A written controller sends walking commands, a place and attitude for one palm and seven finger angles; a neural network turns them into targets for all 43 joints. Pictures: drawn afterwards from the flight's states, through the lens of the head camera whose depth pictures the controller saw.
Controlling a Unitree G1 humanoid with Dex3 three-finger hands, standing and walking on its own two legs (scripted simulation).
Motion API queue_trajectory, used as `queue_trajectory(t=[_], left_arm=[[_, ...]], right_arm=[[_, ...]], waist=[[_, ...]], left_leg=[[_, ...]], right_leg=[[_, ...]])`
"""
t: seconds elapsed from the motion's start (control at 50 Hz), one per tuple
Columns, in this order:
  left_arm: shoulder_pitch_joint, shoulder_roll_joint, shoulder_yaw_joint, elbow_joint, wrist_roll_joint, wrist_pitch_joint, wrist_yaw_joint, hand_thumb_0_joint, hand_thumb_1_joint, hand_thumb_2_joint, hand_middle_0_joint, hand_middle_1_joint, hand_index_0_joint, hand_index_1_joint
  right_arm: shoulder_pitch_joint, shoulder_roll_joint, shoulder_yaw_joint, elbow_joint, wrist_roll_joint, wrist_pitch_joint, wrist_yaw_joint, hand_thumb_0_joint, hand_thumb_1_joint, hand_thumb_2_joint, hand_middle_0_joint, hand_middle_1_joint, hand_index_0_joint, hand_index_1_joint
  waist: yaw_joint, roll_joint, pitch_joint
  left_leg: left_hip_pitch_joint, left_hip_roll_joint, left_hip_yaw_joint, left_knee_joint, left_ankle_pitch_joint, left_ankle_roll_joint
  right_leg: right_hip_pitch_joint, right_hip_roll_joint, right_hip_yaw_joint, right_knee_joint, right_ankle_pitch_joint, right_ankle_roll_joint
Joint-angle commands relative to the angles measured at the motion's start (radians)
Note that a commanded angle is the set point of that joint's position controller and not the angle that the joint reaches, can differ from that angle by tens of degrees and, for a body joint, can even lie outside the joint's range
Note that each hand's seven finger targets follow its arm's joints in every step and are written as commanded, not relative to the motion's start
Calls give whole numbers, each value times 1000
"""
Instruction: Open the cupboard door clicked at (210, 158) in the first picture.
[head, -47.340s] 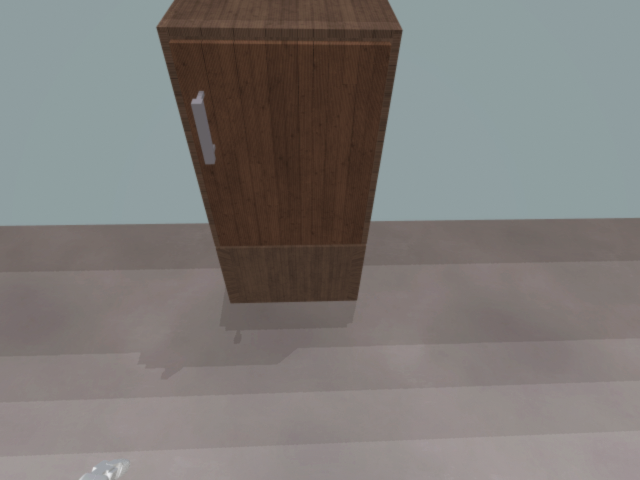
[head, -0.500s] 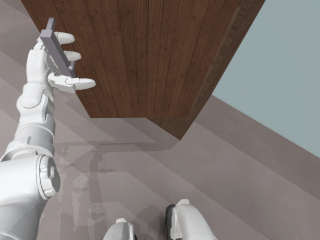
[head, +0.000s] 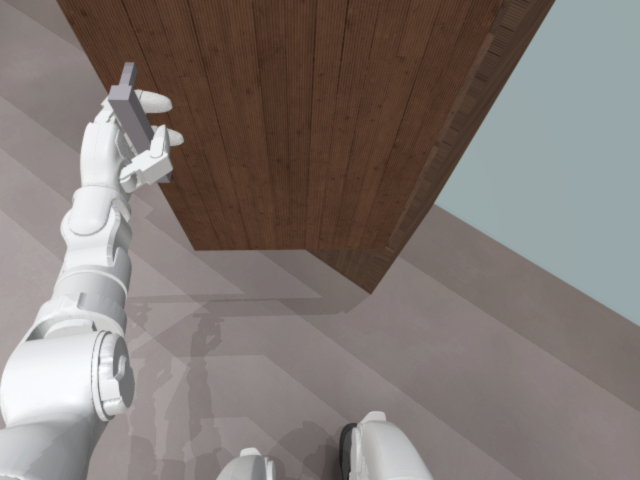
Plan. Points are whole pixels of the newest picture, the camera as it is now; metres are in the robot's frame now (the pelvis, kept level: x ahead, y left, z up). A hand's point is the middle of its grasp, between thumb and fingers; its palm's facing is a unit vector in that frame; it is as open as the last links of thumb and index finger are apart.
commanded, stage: pull the door open along its arc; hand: left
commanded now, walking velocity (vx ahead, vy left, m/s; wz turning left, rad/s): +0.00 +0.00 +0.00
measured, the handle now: (147, 127) +0.54 +0.19 +0.06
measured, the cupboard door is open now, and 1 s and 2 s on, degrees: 38 70 77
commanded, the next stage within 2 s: open thumb and fingers to let go in 1.16 s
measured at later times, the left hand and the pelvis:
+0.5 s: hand (168, 216) +0.41 +0.15 +0.06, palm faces -0.08 -1.00 -0.01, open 5.7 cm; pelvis +0.00 +0.00 +0.01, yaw -2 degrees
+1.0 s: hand (229, 311) +0.30 +0.08 +0.07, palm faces +0.37 -0.93 +0.02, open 5.6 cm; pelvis +0.00 -0.02 +0.02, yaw +1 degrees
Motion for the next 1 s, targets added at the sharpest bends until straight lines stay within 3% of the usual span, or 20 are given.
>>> queue_trajectory(t=[0.0, 0.04, 0.06, 0.08, 0.1, 0.14, 0.18, 0.22, 0.28, 0.42, 0.46, 0.48, 0.5, 0.52, 0.58, 0.62, 0.68, 0.74, 0.88, 0.98], left_arm=[[-425, 150, -14, -195, 13, -68, -16, 0, 900, 900, -400, -1350, -400, -1350], [-443, 156, -9, -196, 10, -71, -15, 0, 900, 900, -400, -1350, -400, -1350], [-443, 272, 77, -169, 20, -72, -14, 0, 900, 900, -400, -1350, -400, -1350], [-383, 275, 80, -158, 25, -69, -21, 0, 900, 900, -400, -1350, -400, -1350], [-363, 255, 71, -182, 17, -69, -27, 0, 900, 900, -400, -1350, -400, -1350], [-329, 247, 71, -237, 3, -75, -43, 0, 900, 900, -400, -1350, -400, -1350], [-258, 235, 74, -255, -17, -65, -53, 0, 900, 900, -400, -1350, -400, -1350], [-194, 220, 72, -301, -34, -56, -55, 0, 900, 900, -400, -1350, -400, -1350], [-52, 194, 67, -367, -45, -45, -54, 0, 900, 900, -400, -1350, -400, -1350], [298, 80, 16, -622, -90, -22, -36, 0, 900, 900, -400, -1350, -400, -1350], [386, 65, 10, -712, -95, -23, -27, 0, 900, 900, -400, -1350, -400, -1350], [421, 34, 130, -785, -148, -25, 114, 0, 900, 900, -400, -1350, -400, -1350], [503, -64, 36, -796, -123, -19, 181, 0, 900, 900, -400, -1350, -400, -1350], [550, -100, 10, -820, -115, -20, 223, 0, 900, 900, -400, -1350, -400, -1350], [618, -130, -12, -913, -65, -32, 354, 0, 900, 900, -400, -1350, -400, -1350], [617, -172, -53, -974, -11, -40, 441, 0, 900, 900, -400, -1350, -400, -1350], [644, -245, -119, -983, 55, -31, 556, 0, 900, 900, -400, -1350, -400, -1350], [662, -310, -189, -1020, 118, -19, 655, 0, 900, 900, -400, -1350, -400, -1350], [802, -432, -369, -1125, 160, 13, 676, 0, 900, 900, -400, -1350, -400, -1350], [941, -484, -461, -1231, 178, 31, 684, 0, 900, 900, -400, -1350, -400, -1350]], right_arm=[[172, -165, -63, -30, -2, -13, -12, 0, -900, -900, 200, 300, 200, 300], [172, -166, -62, -38, -3, -16, -14, 0, -900, -900, 200, 300, 200, 300], [175, -177, -61, -27, -3, -12, -20, 0, -900, -900, 200, 300, 200, 300], [172, -171, -56, -42, -1, -9, -20, 0, -900, -900, 200, 300, 200, 300], [166, -167, -56, -52, 1, -10, -20, 0, -900, -900, 200, 300, 200, 300], [155, -164, -58, -75, 3, -13, -19, 0, -900, -900, 200, 300, 200, 300], [147, -160, -58, -83, 8, -12, -16, 0, -900, -900, 200, 300, 200, 300], [134, -159, -60, -101, 14, -12, -13, 0, -900, -900, 200, 300, 200, 300], [114, -152, -64, -124, 21, -16, -9, 0, -900, -900, 200, 300, 200, 300], [35, -138, -73, -179, 36, -41, 7, 0, -900, -900, 200, 300, 200, 300], [8, -129, -73, -192, 39, -51, 6, 0, -900, -900, 200, 300, 200, 300], [-39, -101, -76, -200, 37, -59, 10, 0, -900, -900, 200, 300, 200, 300], [-55, -96, -72, -203, 31, -66, 20, 0, -900, -900, 200, 300, 200, 300], [-68, -94, -72, -202, 33, -74, 25, 0, -900, -900, 200, 300, 200, 300], [-104, -84, -74, -202, 16, -79, 29, 0, -900, -900, 200, 300, 200, 300], [-129, -67, -73, -200, 1, -81, 25, 0, -900, -900, 200, 300, 200, 300], [-169, -51, -67, -195, -14, -75, 15, 0, -900, -900, 200, 300, 200, 300], [-199, -32, -63, -193, -28, -75, 1, 0, -900, -900, 200, 300, 200, 300], [-224, -16, -60, -191, -37, -83, -16, 0, -900, -900, 200, 300, 200, 300], [-250, -2, -54, -208, -37, -98, -17, 0, -900, -900, 200, 300, 200, 300]], waist=[[-41, 89, -457], [-48, 66, -448], [-34, 45, -457], [-15, 52, -464], [-14, 37, -474], [6, 94, -509], [21, 64, -524], [28, 15, -507], [59, 33, -494], [107, -44, -442], [123, -10, -432], [188, -11, -403], [168, 3, -359], [164, -20, -313], [170, -75, -303], [174, -40, -304], [173, -78, -254], [174, -60, -259], [158, -113, -299], [153, -98, -255]], left_leg=[[191, -6, -92, -119, 616, -57], [156, -12, -88, -121, 581, -45], [122, -12, -81, -117, 548, -40], [96, -20, -74, -126, 535, -36], [97, -20, -69, -133, 535, -31], [134, -19, -70, -135, 600, -36], [119, -17, -63, -141, 600, -33], [80, -19, -50, -158, 556, -22], [74, -18, -38, -178, 569, -18], [39, -26, -11, -234, 488, -10], [69, -25, -10, -242, 516, -16], [74, -34, -12, -246, 488, -37], [98, -34, -13, -259, 466, -46], [111, -31, -19, -266, 457, -53], [117, -33, -17, -267, 426, -51], [134, -34, -17, -263, 412, -53], [126, -35, -24, -262, 342, -47], [141, -40, -27, -258, 317, -43], [166, -39, -23, -248, 354, -40], [177, -37, -28, -247, 347, -41]], right_leg=[[361, 60, 60, -14, 346, -18], [386, 61, 63, -14, 351, -20], [413, 59, 74, -11, 355, -19], [451, 57, 80, -8, 365, -21], [470, 55, 80, -10, 379, -20], [481, 54, 80, -6, 403, -26], [519, 53, 85, -13, 427, -25], [569, 52, 92, -28, 443, -25], [589, 45, 97, -32, 456, -29], [689, 33, 104, -70, 458, -31], [683, 31, 101, -67, 456, -33], [657, 40, 79, -88, 404, -32], [624, 41, 65, -99, 357, -28], [592, 41, 50, -108, 321, -27], [612, 34, 50, -103, 306, -26], [603, 28, 57, -94, 287, -27], [576, 23, 59, -102, 217, -24], [581, 19, 65, -112, 187, -24], [655, 12, 77, -122, 284, -23], [654, 7, 79, -128, 284, -26]])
